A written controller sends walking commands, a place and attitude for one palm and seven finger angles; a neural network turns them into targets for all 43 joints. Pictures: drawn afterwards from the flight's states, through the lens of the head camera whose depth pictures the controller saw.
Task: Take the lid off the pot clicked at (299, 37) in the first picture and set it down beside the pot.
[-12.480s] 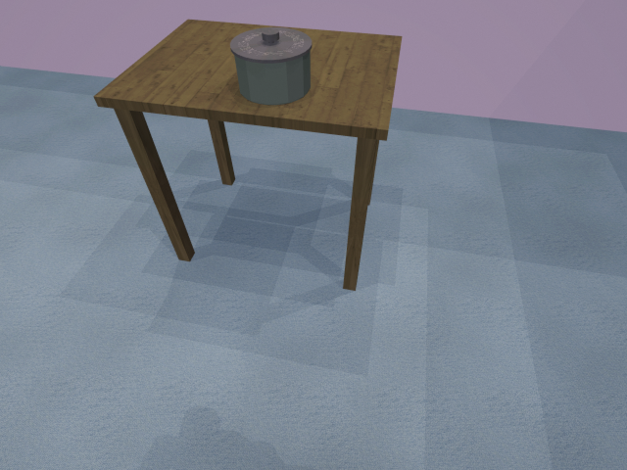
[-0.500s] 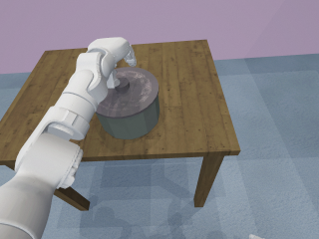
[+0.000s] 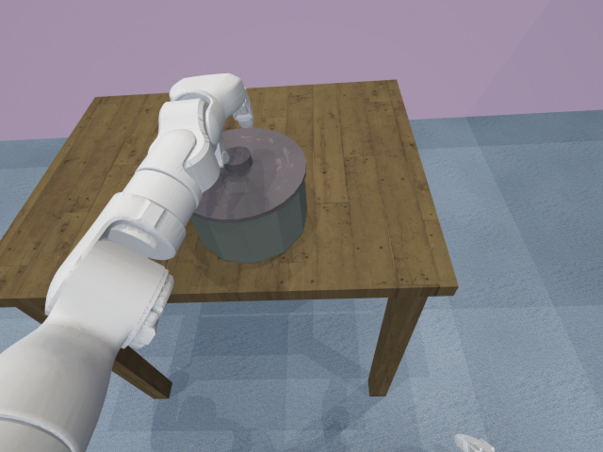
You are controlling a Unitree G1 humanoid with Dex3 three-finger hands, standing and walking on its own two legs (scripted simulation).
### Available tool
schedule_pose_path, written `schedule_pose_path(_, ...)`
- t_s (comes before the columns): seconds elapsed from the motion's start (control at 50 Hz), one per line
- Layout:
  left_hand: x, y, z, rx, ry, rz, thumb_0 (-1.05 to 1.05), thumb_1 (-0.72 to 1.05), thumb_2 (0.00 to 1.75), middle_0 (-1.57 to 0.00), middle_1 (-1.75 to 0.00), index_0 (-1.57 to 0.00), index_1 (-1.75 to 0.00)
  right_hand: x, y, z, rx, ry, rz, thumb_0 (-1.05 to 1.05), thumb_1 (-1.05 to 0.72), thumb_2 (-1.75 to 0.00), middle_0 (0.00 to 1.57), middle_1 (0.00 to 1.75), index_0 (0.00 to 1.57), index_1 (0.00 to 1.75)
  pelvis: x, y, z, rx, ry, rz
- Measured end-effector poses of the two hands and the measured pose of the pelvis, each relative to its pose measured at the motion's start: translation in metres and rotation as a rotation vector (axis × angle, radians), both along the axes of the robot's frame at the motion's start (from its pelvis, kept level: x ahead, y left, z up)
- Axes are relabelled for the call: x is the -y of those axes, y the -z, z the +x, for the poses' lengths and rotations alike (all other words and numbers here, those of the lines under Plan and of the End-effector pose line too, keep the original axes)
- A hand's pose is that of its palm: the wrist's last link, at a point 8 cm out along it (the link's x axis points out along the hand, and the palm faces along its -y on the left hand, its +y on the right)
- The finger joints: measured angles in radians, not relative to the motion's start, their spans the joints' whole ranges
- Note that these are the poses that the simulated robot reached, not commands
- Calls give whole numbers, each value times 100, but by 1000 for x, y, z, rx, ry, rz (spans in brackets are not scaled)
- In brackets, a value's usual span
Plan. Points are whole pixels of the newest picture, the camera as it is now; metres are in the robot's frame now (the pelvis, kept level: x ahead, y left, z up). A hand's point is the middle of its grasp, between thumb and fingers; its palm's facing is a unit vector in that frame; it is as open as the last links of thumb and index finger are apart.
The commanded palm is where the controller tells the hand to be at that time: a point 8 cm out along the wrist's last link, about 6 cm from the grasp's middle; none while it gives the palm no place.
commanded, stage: lower the open fingers around the knob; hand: left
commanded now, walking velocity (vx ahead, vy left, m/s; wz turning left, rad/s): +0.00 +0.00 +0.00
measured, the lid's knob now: (237, 159) +0.52 +0.09 +0.11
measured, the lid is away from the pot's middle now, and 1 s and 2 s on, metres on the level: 0.00 0.00 0.00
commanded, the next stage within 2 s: close the fingers and squeeze the knob in 1.26 s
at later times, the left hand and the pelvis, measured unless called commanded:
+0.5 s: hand (221, 145) +0.49 +0.10 +0.16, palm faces -0.33 -0.04 -0.94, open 9.8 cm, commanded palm +0.48 +0.10 +0.21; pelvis +0.00 +0.00 +0.00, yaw +0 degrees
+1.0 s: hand (232, 153) +0.50 +0.09 +0.13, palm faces -0.35 -0.06 -0.94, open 9.8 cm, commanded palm +0.49 +0.10 +0.19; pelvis +0.01 +0.01 +0.00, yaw -1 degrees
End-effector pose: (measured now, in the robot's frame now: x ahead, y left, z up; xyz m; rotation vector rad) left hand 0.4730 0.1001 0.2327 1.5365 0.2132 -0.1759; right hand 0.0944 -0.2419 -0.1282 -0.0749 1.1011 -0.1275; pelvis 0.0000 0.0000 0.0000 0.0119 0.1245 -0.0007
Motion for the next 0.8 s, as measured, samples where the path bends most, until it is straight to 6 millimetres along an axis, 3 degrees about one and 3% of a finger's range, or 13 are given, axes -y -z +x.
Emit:
schedule_pose_path(0.06,3,6,-3,-31,48,-21,0,-29,152,-88,-8,-88,-8,4,-1,-3,8,12,-23,1,-91,-90,20,30,20,29,1,0,-1,10,-5,-2)
schedule_pose_path(0.18,-4,-10,6,-16,-5,-26,0,-29,152,-88,-8,-88,-8,12,-4,-12,10,36,-55,1,-91,-90,20,30,20,29,2,-1,-1,8,-3,-1)
schedule_pose_path(0.26,-11,4,7,-76,-47,-3,0,-29,152,-88,-8,-88,-8,18,-3,-23,-25,43,-57,1,-91,-90,20,30,20,29,3,0,-1,0,0,0)
schedule_pose_path(0.34,3,22,1,-125,42,-18,0,-29,152,-88,-8,-88,-8,21,-3,-28,-42,40,-74,1,-91,-90,20,30,20,29,2,-1,-1,4,-9,-3)
schedule_pose_path(0.48,-1,17,13,-86,29,-20,0,-29,152,-88,-8,-88,-8,19,-7,-33,-28,70,-92,1,-91,-90,20,30,20,29,1,-1,0,-2,2,-5)
schedule_pose_path(0.6,-4,40,15,-144,16,-7,0,-29,152,-87,-8,-88,-8,15,-2,-41,-80,62,-73,1,-91,-90,20,30,20,29,-2,0,2,-24,1,-5)
schedule_pose_path(0.72,-1,31,18,-107,56,-19,0,-29,152,-89,-9,-88,-8,9,2,-38,-75,69,-69,1,-91,-90,20,30,20,29,-5,0,7,-26,-1,-8)
schedule_pose_path(0.8,-1,41,21,-127,14,-9,0,-29,152,-89,-9,-88,-8,7,2,-38,-97,67,-56,1,-91,-90,20,30,20,29,-5,1,8,-38,5,-7)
